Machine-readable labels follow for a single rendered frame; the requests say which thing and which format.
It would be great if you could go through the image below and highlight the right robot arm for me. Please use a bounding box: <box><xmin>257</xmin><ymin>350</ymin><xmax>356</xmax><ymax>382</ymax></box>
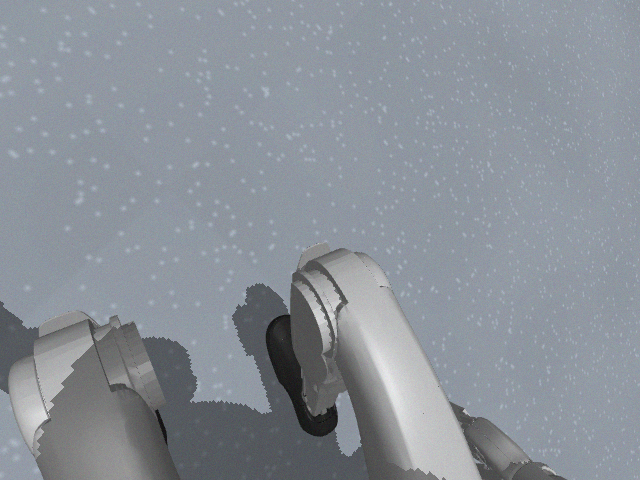
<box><xmin>512</xmin><ymin>462</ymin><xmax>567</xmax><ymax>480</ymax></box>

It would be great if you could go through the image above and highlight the right robot foot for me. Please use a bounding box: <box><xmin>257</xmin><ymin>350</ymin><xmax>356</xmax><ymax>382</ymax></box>
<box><xmin>266</xmin><ymin>315</ymin><xmax>338</xmax><ymax>437</ymax></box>

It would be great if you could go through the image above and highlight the right robot hand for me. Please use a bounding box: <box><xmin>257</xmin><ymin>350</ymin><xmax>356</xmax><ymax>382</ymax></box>
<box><xmin>449</xmin><ymin>401</ymin><xmax>533</xmax><ymax>480</ymax></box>

